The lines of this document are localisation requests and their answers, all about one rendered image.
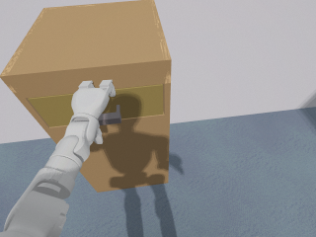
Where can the handle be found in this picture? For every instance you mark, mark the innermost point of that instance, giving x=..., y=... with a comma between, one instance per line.
x=110, y=118

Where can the robot left hand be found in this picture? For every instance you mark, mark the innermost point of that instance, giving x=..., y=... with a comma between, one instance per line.
x=93, y=101

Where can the robot left upper arm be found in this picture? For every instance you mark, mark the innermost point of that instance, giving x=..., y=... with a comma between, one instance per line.
x=39, y=215

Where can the drawer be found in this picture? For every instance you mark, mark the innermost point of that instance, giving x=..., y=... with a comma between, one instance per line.
x=134, y=102

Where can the robot left forearm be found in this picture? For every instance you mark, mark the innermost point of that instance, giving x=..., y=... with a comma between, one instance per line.
x=57, y=177

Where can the cabinet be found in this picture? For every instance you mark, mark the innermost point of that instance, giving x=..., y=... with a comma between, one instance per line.
x=119, y=41

